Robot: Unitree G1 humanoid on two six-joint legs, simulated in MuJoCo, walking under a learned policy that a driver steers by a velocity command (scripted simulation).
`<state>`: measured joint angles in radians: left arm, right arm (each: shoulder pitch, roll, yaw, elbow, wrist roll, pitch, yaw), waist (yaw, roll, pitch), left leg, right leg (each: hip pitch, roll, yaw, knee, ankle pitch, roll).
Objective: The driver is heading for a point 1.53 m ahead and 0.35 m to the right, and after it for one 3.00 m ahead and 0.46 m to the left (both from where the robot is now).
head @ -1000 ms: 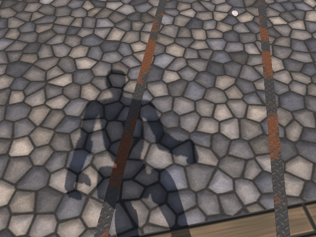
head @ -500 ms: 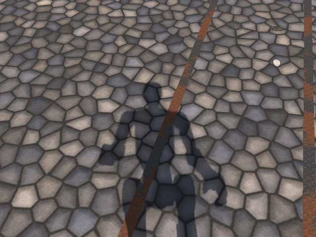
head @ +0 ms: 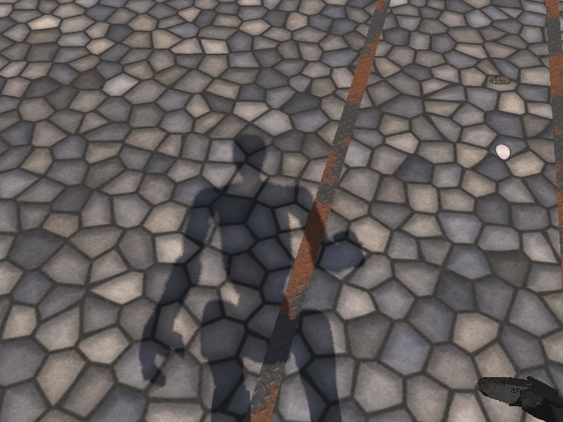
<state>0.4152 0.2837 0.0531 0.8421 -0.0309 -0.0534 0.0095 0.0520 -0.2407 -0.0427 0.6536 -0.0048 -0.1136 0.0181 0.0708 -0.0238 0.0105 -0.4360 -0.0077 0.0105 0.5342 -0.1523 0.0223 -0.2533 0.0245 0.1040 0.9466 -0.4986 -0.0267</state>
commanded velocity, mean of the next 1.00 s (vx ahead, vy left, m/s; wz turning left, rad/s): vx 0.50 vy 0.00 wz -0.43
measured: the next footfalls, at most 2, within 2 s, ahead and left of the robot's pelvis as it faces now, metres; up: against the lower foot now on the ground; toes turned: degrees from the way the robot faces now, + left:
right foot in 0.44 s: +0.35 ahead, -0.19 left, +0.00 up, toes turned -19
left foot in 0.96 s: +0.70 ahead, -0.11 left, +0.00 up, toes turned -26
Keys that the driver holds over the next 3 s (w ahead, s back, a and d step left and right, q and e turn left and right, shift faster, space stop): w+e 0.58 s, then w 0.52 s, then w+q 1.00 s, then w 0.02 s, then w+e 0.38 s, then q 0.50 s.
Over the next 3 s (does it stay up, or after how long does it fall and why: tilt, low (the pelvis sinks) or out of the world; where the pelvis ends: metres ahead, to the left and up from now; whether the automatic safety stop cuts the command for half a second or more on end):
stays up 1.49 -0.30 0.01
